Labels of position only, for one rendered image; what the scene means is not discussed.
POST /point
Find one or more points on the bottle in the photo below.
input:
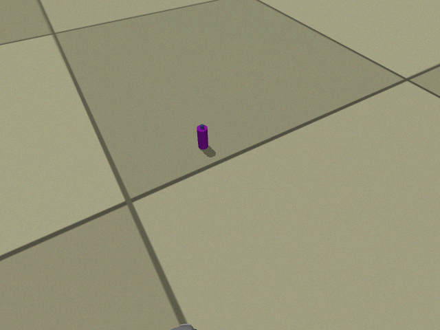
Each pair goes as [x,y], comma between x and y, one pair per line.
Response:
[202,136]

